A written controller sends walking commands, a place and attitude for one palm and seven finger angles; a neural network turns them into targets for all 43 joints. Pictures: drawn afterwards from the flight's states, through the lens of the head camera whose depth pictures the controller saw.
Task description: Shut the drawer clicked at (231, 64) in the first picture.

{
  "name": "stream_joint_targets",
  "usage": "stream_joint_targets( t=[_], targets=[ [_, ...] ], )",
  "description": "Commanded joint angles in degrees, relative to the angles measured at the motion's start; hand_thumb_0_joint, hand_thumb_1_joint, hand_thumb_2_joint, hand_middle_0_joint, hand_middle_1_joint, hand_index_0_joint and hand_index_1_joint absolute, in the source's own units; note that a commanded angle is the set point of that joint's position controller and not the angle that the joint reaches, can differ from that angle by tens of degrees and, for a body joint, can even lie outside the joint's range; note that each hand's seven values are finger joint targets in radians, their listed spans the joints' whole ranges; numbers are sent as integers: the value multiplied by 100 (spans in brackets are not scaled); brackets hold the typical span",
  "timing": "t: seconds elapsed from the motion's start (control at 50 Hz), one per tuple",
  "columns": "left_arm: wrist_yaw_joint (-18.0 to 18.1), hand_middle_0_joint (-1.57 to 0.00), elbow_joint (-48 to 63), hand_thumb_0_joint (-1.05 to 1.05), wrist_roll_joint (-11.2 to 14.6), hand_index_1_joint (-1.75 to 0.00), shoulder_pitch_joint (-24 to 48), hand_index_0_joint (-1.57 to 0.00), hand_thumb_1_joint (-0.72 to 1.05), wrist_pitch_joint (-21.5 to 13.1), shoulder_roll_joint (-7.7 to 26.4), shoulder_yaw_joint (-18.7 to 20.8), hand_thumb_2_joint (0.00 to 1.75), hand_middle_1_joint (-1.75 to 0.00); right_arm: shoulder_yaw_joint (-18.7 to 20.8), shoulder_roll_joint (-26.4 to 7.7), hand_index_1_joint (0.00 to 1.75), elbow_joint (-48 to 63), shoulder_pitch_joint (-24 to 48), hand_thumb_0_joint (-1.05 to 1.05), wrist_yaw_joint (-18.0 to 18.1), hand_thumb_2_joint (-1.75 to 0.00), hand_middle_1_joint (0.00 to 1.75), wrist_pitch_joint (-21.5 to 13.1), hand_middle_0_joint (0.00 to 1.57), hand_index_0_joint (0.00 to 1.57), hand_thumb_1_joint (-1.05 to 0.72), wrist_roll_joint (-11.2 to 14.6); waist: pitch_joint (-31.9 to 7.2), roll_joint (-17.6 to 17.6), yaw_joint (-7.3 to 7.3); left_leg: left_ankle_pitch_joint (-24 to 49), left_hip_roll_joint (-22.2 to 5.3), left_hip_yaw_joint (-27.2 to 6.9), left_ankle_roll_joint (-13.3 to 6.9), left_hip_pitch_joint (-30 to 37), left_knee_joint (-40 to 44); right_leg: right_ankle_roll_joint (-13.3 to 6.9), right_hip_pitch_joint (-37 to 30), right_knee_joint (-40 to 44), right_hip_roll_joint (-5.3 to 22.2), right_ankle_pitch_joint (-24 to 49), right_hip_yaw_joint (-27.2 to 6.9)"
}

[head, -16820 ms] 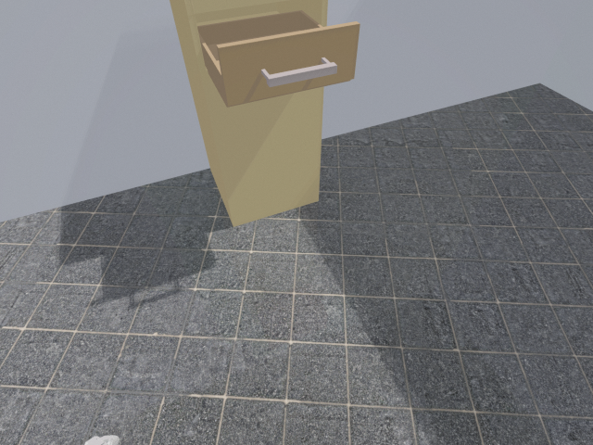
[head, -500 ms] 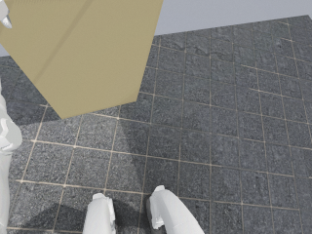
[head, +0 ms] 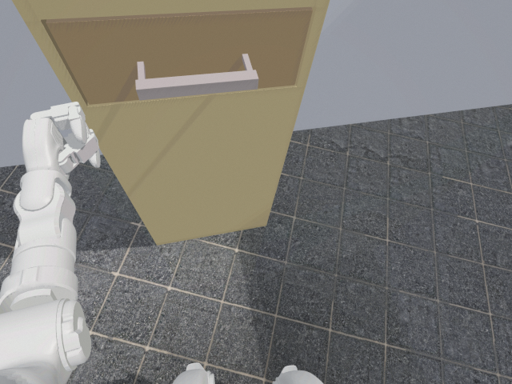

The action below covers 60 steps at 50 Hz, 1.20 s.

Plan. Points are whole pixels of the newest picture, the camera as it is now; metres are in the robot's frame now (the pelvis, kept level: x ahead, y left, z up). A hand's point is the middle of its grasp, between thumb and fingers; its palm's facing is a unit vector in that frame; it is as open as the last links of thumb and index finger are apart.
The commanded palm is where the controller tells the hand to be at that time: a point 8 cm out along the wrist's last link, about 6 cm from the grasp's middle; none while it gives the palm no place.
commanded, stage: draw the hand back to the body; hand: left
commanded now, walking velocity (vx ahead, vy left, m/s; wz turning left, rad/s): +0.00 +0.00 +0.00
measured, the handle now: (197, 74) +0.59 +0.07 +0.09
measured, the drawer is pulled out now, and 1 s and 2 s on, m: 0.00 0.00 0.00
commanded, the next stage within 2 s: step back with the hand held close in 1.14 s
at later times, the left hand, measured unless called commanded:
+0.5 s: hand (24, 244) +0.28 +0.23 +0.14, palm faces +0.30 -0.92 -0.25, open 3.2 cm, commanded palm +0.24 +0.27 +0.16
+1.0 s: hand out of the picture +0.15 +0.23 +0.21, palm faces +0.42 -0.81 -0.41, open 3.2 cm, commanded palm +0.10 +0.27 +0.22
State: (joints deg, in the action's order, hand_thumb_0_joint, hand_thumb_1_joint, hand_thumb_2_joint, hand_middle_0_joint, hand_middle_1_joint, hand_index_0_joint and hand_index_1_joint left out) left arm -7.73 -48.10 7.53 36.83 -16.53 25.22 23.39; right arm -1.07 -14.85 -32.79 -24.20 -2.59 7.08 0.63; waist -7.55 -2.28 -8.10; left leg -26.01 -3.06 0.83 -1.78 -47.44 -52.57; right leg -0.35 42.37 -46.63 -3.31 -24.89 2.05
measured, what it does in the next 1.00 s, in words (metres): rises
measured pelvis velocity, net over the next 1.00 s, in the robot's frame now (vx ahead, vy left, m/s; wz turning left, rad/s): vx -0.01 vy -0.02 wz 0.05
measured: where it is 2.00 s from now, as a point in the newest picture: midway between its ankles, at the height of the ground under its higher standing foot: outside the picture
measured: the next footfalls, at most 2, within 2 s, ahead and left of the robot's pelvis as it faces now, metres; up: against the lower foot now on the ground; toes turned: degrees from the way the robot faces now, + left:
none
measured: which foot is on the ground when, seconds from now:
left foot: down 0.00-1.00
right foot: down 0.00-1.00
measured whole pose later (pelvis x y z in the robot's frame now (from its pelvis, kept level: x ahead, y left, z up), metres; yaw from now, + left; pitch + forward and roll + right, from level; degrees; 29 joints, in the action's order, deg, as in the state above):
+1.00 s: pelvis -0.01 -0.02 +0.05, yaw +3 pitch -4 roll -1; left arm 5.0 26.4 4.1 -31.2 -5.3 19.5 16.0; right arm -1.9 -13.5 -35.3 -11.4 3.8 -4.5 0.4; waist 0.5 -4.4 3.8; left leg -13.9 -0.3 1.0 -0.8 -6.6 -24.5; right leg -1.0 2.4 -21.3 -1.2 -14.8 1.7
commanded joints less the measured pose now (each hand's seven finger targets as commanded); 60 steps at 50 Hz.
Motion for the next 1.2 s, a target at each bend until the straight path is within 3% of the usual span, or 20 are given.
stream_joint_targets(
  t=[0.0,0.04,0.08,0.12,0.18,0.24,0.26,0.3,0.32,0.42,0.44,0.46,0.5,0.62,0.66,0.7,0.94,1.0,1.04,1.18],
  targets=[
    [132,-140,2322,0,297,-160,1471,-140,90,-378,910,-206,90,-160,428,-913,30,346,-541,0,114,-90,30,-279,20,20,-90,100,-2517,-739,142,4271,109,-262,-15,3056,465,-29,-1159,406,-131,3420,59],
    [150,-140,2469,0,340,-160,1061,-140,90,-347,747,-326,90,-160,423,-908,30,362,-326,0,139,-90,30,-366,20,20,-90,134,-2211,-530,197,4007,124,-257,-9,2970,618,-37,-1278,484,-109,3249,66],
    [124,-140,2707,0,391,-160,718,-140,90,-255,636,-381,90,-160,409,-886,30,403,-168,0,167,-90,30,-448,20,20,-90,162,-2194,-708,290,4178,146,-244,1,3180,688,-50,-1391,526,-67,3341,61],
    [71,-140,2835,0,456,-160,391,-140,90,-123,583,-414,90,-160,393,-882,30,473,42,0,205,-90,30,-505,20,20,-90,194,-1956,-320,345,3893,173,-224,-14,3031,830,-41,-1622,616,-44,3319,70],
    [-4,-140,3299,0,536,-160,84,-140,90,35,556,-434,90,-160,336,-844,30,615,374,0,269,-90,30,-613,20,20,-90,237,-1821,-363,466,3786,210,-217,-27,3128,990,-70,-1870,690,2,3331,69],
    [-64,-140,3556,0,635,-160,-172,-140,90,224,329,-575,90,-160,285,-817,30,739,711,0,331,-90,30,-736,20,20,-90,278,-1430,-70,497,3012,253,-211,-35,3014,1201,-70,-1911,869,20,2889,100],
    [391,-140,3857,0,-21,-160,-530,-140,90,402,871,-763,90,-160,323,-746,30,799,1103,0,395,-90,30,-620,20,20,-90,256,-1436,-67,719,2685,298,-111,-27,3296,1482,-120,-2039,1166,167,2567,-191],
    [792,-140,4193,0,-111,-160,-853,-140,90,645,434,-1028,90,-160,239,-669,30,888,1399,0,492,-90,30,-599,20,20,-90,274,-911,-126,685,1981,287,-99,-9,3230,1853,-112,-2222,1475,206,2004,-156],
    [927,-140,4278,0,-158,-160,-873,-140,90,724,492,-1001,90,-160,200,-666,30,880,1485,0,536,-90,30,-588,20,20,-90,285,-689,5,665,1790,275,-119,-26,3258,1989,-108,-2230,1642,203,1846,-156],
    [1260,-140,5060,0,-267,-160,-1501,-140,90,873,643,-778,90,-160,86,-586,30,843,1835,0,691,-90,30,-724,20,20,-90,251,-515,97,826,1776,270,-137,-37,3721,2519,-112,-2845,2103,255,1741,-161],
    [1265,-140,5212,0,-249,-160,-1744,-140,90,901,457,-918,90,-160,71,-556,30,845,1910,0,696,-90,30,-776,20,20,-90,234,-400,-30,847,1804,267,-121,-36,3809,2604,-113,-2937,2161,278,1753,-168],
    [1281,-140,5321,0,-260,-160,-1900,-140,90,925,518,-874,90,-160,71,-561,30,808,1949,0,704,-90,30,-813,20,20,-90,230,-310,-118,869,1797,262,-95,-39,3888,2671,-117,-2974,2292,278,1710,-186],
    [1309,-140,5524,0,-257,-160,-2185,-140,90,953,369,-926,90,-160,43,-522,30,770,2002,0,718,-90,30,-879,20,20,-90,203,-74,-35,873,1708,255,-109,-28,4014,2850,-99,-3027,2452,278,1600,-167],
    [1346,-140,6690,0,-304,-160,-3317,-140,90,874,395,-741,90,-160,22,-487,30,726,2122,0,703,-90,30,-1131,20,20,-90,87,-1,-213,1020,2051,264,-122,-15,4440,3151,-106,-3409,2733,279,1853,-140],
    [1332,-140,6884,0,-290,-160,-3945,-140,90,869,369,-655,90,-160,55,-477,30,693,2161,0,682,-90,30,-1190,20,20,-90,62,155,25,1060,2137,251,-88,-24,4412,3167,-98,-3496,2817,273,1900,-145],
    [1319,-140,7239,0,-270,-160,-4338,-140,90,859,340,-567,90,-160,58,-431,30,707,2187,0,676,-90,30,-1208,20,20,-90,39,219,5,1077,2219,268,-48,-33,4424,3174,-81,-3597,2832,309,2011,-146],
    [1393,-140,8912,0,-292,-160,-6462,-140,90,722,460,-13,90,-160,137,-374,30,761,2141,0,687,-90,30,-1536,20,20,-90,-18,337,-98,1208,2520,234,-22,-28,4487,3018,-47,-3603,2856,317,2294,-158],
    [1377,-140,8511,0,-325,-160,-6335,-140,90,785,186,-245,90,-160,150,-372,30,648,2089,0,712,-90,30,-1536,20,20,-90,-24,888,120,1098,2199,219,-18,-39,4381,3080,-27,-3284,2928,314,1924,-132],
    [1395,-140,8457,0,-329,-160,-6190,-140,90,780,228,-191,90,-160,173,-401,30,641,2066,0,749,-90,30,-1525,20,20,-90,-33,801,332,1103,2092,223,-35,-76,4420,3080,-16,-3281,2947,323,1765,-138],
    [1428,-140,8615,0,-352,-160,-6097,-140,90,775,281,-165,90,-160,110,-362,30,635,2113,0,775,-90,30,-1592,20,20,-90,-71,601,-114,1194,2331,250,-56,-45,4462,3082,-57,-3514,2846,348,2052,-157]
  ],
)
